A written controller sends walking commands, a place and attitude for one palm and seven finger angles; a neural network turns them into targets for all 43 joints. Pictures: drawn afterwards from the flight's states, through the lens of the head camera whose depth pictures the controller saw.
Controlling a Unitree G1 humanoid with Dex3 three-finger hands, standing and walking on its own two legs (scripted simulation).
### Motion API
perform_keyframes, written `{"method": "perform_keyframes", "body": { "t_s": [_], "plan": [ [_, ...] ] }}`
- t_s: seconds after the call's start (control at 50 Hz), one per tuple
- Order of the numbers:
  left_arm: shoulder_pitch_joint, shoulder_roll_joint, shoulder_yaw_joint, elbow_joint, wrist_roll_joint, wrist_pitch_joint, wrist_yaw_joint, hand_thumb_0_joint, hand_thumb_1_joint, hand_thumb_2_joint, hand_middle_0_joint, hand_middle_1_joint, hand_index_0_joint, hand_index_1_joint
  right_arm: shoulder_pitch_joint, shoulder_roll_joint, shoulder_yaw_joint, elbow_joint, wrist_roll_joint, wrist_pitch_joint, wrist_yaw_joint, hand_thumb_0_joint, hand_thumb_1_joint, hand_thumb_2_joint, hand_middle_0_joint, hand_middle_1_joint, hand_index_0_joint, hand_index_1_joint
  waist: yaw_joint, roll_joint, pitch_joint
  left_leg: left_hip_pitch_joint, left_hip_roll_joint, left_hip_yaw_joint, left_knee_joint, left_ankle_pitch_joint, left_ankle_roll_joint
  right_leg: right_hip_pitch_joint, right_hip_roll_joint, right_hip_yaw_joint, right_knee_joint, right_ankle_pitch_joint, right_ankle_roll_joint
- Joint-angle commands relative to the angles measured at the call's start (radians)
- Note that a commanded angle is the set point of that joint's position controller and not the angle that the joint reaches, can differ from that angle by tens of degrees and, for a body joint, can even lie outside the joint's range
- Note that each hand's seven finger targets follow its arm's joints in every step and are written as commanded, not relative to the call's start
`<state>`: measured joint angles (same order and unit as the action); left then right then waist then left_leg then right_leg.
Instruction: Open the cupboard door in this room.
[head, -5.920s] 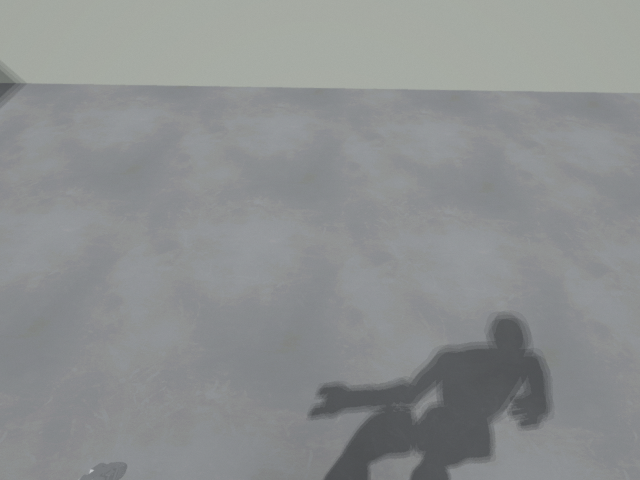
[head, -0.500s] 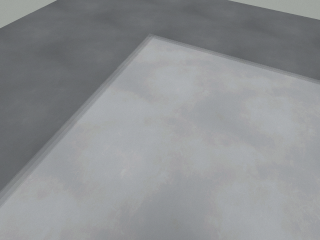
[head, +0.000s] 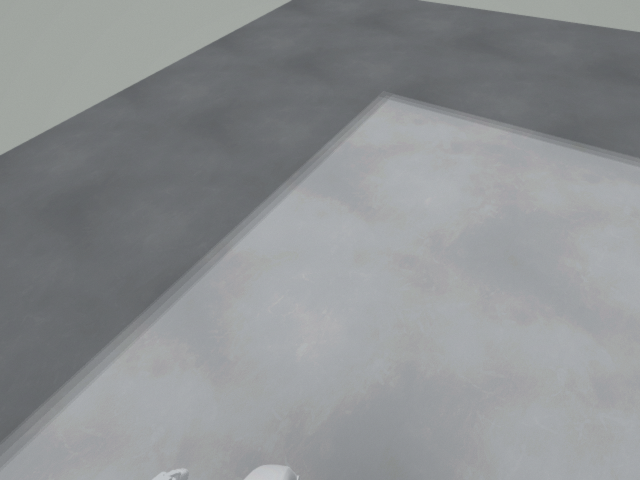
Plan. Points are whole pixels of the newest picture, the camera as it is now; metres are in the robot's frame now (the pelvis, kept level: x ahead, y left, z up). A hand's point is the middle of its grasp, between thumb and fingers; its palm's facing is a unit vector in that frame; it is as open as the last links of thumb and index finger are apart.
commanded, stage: turn or walk to find it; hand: left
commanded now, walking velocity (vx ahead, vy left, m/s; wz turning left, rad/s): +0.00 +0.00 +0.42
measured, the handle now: out of the picture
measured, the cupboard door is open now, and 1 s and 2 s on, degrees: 0 0 0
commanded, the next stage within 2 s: none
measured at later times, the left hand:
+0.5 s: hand out of the picture -0.05 +0.26 -0.18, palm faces +0.27 -0.93 -0.24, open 7.4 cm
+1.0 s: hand out of the picture -0.06 +0.20 -0.14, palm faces +0.44 -0.86 -0.27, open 7.4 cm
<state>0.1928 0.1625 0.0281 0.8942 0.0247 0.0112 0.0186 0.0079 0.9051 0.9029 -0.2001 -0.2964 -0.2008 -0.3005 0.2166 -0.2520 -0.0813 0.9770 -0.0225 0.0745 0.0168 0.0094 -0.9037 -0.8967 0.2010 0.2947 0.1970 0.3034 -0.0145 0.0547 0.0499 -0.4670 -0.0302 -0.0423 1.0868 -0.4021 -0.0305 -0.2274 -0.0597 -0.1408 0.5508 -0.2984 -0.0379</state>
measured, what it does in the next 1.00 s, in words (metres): steps on the spot, turning left: left foot, then right foot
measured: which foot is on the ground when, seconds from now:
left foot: up 0.00-0.32, down 0.34-0.78, up 0.80-1.00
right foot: down 0.00-0.34, up 0.36-0.74, down 0.76-1.00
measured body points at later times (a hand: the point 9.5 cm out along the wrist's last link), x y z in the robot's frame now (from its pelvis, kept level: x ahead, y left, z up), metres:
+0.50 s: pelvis -0.03 +0.04 +0.00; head -0.01 +0.07 +0.45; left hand -0.06 +0.31 -0.16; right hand +0.11 -0.18 -0.13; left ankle -0.05 +0.14 -0.74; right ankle -0.02 -0.10 -0.67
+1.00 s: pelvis -0.05 -0.01 +0.00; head -0.02 -0.03 +0.45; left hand -0.08 +0.24 -0.12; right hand +0.09 -0.23 -0.16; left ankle -0.13 +0.12 -0.65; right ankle -0.01 -0.09 -0.74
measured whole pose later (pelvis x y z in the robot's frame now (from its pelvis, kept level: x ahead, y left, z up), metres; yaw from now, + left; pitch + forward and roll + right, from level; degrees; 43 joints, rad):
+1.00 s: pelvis -0.05 -0.01 +0.00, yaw +27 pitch -1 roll +2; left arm 0.20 0.16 0.03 0.92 0.03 0.02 0.02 0.01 0.90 0.90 -0.20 -0.30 -0.20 -0.30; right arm 0.25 -0.25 -0.08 0.99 -0.02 0.08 0.02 0.01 -0.91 -0.90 0.20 0.29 0.19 0.30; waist -0.02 0.03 0.06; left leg -0.47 0.02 -0.01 1.10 -0.38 -0.06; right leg -0.20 -0.09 -0.17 0.50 -0.27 -0.03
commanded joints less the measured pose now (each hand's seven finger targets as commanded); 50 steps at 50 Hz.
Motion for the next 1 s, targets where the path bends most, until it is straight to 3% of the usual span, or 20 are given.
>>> {"method": "perform_keyframes", "body": {
  "t_s": [0.0,0.14,0.22,0.26,0.28,0.3,0.32,0.34,0.38,0.4,0.46,0.56,0.66,0.7,0.72,0.74,0.76,0.8,0.86,0.98],
  "plan": [
    [-0.008,0.186,0.049,-0.058,-0.002,-0.026,0.018,0.000,0.900,0.900,-0.200,-0.300,-0.200,-0.300,0.002,-0.057,-0.019,-0.060,-0.002,-0.014,0.005,0.000,-0.900,-0.900,0.200,0.300,0.200,0.300,0.006,-0.204,0.006,-0.069,0.057,0.007,0.098,0.049,-0.030,0.021,-0.252,0.159,-0.271,0.184,-0.066],
    [0.105,0.234,0.061,0.005,0.005,-0.019,0.015,0.000,0.900,0.900,-0.200,-0.300,-0.200,-0.300,-0.090,-0.037,0.002,-0.071,0.007,-0.022,0.001,0.000,-0.900,-0.900,0.200,0.300,0.200,0.300,0.068,-0.216,-0.042,-0.003,0.066,0.080,-0.184,-0.054,-0.037,0.144,-0.301,0.125,-0.213,0.388,-0.103],
    [0.096,0.255,0.073,0.020,0.008,-0.012,0.014,0.000,0.900,0.900,-0.200,-0.300,-0.200,-0.300,-0.064,-0.030,0.012,-0.069,0.015,-0.037,-0.005,0.000,-0.900,-0.900,0.200,0.300,0.200,0.300,0.057,-0.252,-0.089,0.096,0.062,0.122,-0.380,-0.051,-0.019,0.159,-0.317,0.095,-0.138,0.470,-0.099],
    [0.072,0.248,0.073,0.028,0.000,-0.006,0.012,0.000,0.900,0.900,-0.200,-0.300,-0.200,-0.300,-0.008,-0.039,0.010,-0.056,0.014,-0.046,-0.007,0.000,-0.900,-0.900,0.200,0.300,0.200,0.300,0.019,-0.213,-0.101,0.233,0.060,0.135,-0.579,0.104,-0.007,0.089,-0.292,0.036,-0.056,0.401,-0.041],
    [0.070,0.229,0.070,0.023,-0.009,0.002,0.008,0.000,0.900,0.900,-0.200,-0.300,-0.200,-0.300,0.029,-0.072,0.004,-0.046,0.011,-0.054,-0.006,0.000,-0.900,-0.900,0.200,0.300,0.200,0.300,-0.006,-0.115,-0.113,0.350,0.091,0.099,-0.687,0.225,0.011,-0.010,-0.255,-0.009,0.041,0.291,0.012],
    [0.084,0.173,0.064,-0.005,-0.016,0.010,0.003,0.000,0.900,0.900,-0.200,-0.300,-0.200,-0.300,0.051,-0.166,-0.017,-0.054,0.001,-0.062,-0.009,0.000,-0.900,-0.900,0.200,0.300,0.200,0.300,-0.015,0.151,-0.119,0.454,0.304,-0.194,-0.755,0.415,0.101,-0.230,-0.134,-0.059,0.230,-0.022,0.085],
    [0.022,0.140,0.044,-0.045,-0.009,0.017,0.000,0.000,0.900,0.900,-0.200,-0.300,-0.200,-0.300,0.088,-0.231,-0.029,-0.052,0.001,-0.055,-0.014,0.000,-0.900,-0.900,0.200,0.300,0.200,0.300,-0.044,0.242,-0.078,0.397,0.444,-0.315,-0.795,0.575,0.208,-0.318,-0.066,-0.014,0.398,-0.340,0.109],
    [-0.025,0.149,0.047,-0.042,-0.004,0.030,0.007,0.000,0.900,0.900,-0.200,-0.300,-0.200,-0.300,0.088,-0.210,-0.027,-0.036,0.000,-0.058,-0.025,0.000,-0.900,-0.900,0.200,0.300,0.200,0.300,-0.056,0.220,-0.075,0.330,0.416,-0.301,-0.811,0.466,0.219,-0.310,-0.069,0.072,0.496,-0.313,0.102],
    [-0.034,0.162,0.054,-0.015,-0.006,0.032,-0.003,0.000,0.900,0.900,-0.200,-0.300,-0.200,-0.300,-0.016,-0.161,-0.010,-0.061,-0.001,-0.057,-0.035,0.000,-0.900,-0.900,0.200,0.300,0.200,0.300,-0.015,0.152,0.000,0.247,0.336,-0.226,-0.813,0.356,0.197,-0.326,-0.075,0.111,0.562,-0.187,0.103],
    [0.000,0.158,0.055,0.002,-0.004,0.029,-0.008,0.000,0.900,0.900,-0.200,-0.300,-0.200,-0.300,-0.048,-0.145,-0.001,-0.073,0.000,-0.062,-0.036,0.000,-0.900,-0.900,0.200,0.300,0.200,0.300,0.008,0.099,-0.006,0.256,0.295,-0.183,-0.804,0.384,0.180,-0.309,-0.065,0.109,0.564,-0.134,0.105],
    [0.025,0.155,0.052,0.015,-0.007,0.023,-0.010,0.000,0.900,0.900,-0.200,-0.300,-0.200,-0.300,-0.027,-0.142,-0.002,-0.072,0.006,-0.071,-0.037,0.000,-0.900,-0.900,0.200,0.300,0.200,0.300,0.007,0.076,-0.062,0.340,0.263,-0.145,-0.776,0.534,0.181,-0.293,-0.050,0.106,0.512,-0.105,0.118],
    [-0.039,0.143,0.045,-0.021,-0.012,0.021,-0.002,0.000,0.900,0.900,-0.200,-0.300,-0.200,-0.300,0.024,-0.147,-0.014,-0.064,0.001,-0.064,-0.034,0.000,-0.900,-0.900,0.200,0.300,0.200,0.300,-0.025,0.078,-0.071,0.382,0.276,-0.215,-0.749,0.596,0.209,-0.268,-0.024,0.113,0.382,-0.157,0.125],
    [-0.007,0.133,0.042,-0.032,-0.017,0.014,0.002,0.000,0.900,0.900,-0.200,-0.300,-0.200,-0.300,-0.011,-0.151,-0.022,-0.083,-0.005,-0.053,-0.027,0.000,-0.900,-0.900,0.200,0.300,0.200,0.300,-0.005,0.098,-0.073,0.272,0.241,-0.272,-0.724,0.541,0.196,-0.104,0.023,0.097,0.153,-0.123,0.104],
    [0.062,0.140,0.046,-0.019,-0.018,0.004,0.006,0.000,0.900,0.900,-0.200,-0.300,-0.200,-0.300,-0.035,-0.145,-0.025,-0.095,0.000,-0.050,-0.024,0.000,-0.900,-0.900,0.200,0.300,0.200,0.300,0.031,0.089,-0.096,0.197,0.202,-0.261,-0.670,0.477,0.159,0.035,0.027,0.084,-0.036,0.013,0.101],
    [0.093,0.163,0.052,-0.014,-0.015,-0.003,0.009,0.000,0.900,0.900,-0.200,-0.300,-0.200,-0.300,-0.038,-0.122,-0.023,-0.100,0.006,-0.051,-0.021,0.000,-0.900,-0.900,0.200,0.300,0.200,0.300,0.048,0.024,-0.104,0.117,0.157,-0.236,-0.616,0.373,0.117,0.141,-0.008,0.112,-0.160,0.089,0.092],
    [0.117,0.233,0.064,-0.016,-0.001,-0.014,0.017,0.000,0.900,0.900,-0.200,-0.300,-0.200,-0.300,-0.020,-0.067,-0.015,-0.115,0.015,-0.052,-0.015,0.000,-0.900,-0.900,0.200,0.300,0.200,0.300,0.055,-0.171,-0.122,-0.040,0.056,-0.123,-0.450,0.162,0.054,0.255,-0.202,0.303,-0.254,0.074,0.033],
    [0.099,0.301,0.076,-0.031,0.006,-0.014,0.018,0.000,0.900,0.900,-0.200,-0.300,-0.200,-0.300,-0.037,-0.035,-0.012,-0.142,0.011,-0.048,-0.012,0.000,-0.900,-0.900,0.200,0.300,0.200,0.300,0.061,-0.332,-0.071,-0.126,-0.042,-0.007,-0.231,-0.143,0.004,0.188,-0.409,0.470,-0.300,0.159,-0.077],
    [0.015,0.253,0.071,-0.059,-0.006,-0.012,0.020,0.000,0.900,0.900,-0.200,-0.300,-0.200,-0.300,-0.044,-0.088,-0.032,-0.111,-0.001,-0.019,-0.010,0.000,-0.900,-0.900,0.200,0.300,0.200,0.300,0.034,-0.256,0.003,-0.084,0.018,-0.063,0.051,-0.097,0.011,-0.038,-0.365,0.422,-0.346,-0.020,-0.108],
    [-0.079,0.183,0.050,-0.074,-0.005,-0.019,0.019,0.000,0.900,0.900,-0.200,-0.300,-0.200,-0.300,0.036,-0.062,-0.025,-0.059,-0.003,-0.014,0.004,0.000,-0.900,-0.900,0.200,0.300,0.200,0.300,-0.025,-0.185,0.023,-0.083,0.051,-0.014,0.135,0.046,-0.015,-0.034,-0.255,0.193,-0.290,0.097,-0.061],
    [0.053,0.223,0.059,-0.017,0.004,-0.021,0.016,0.000,0.900,0.900,-0.200,-0.300,-0.200,-0.300,-0.047,-0.039,-0.008,-0.069,0.003,-0.017,0.002,0.000,-0.900,-0.900,0.200,0.300,0.200,0.300,0.044,-0.211,-0.014,-0.038,0.066,0.056,-0.093,-0.033,-0.042,0.100,-0.283,0.132,-0.231,0.311,-0.091]
  ]
}}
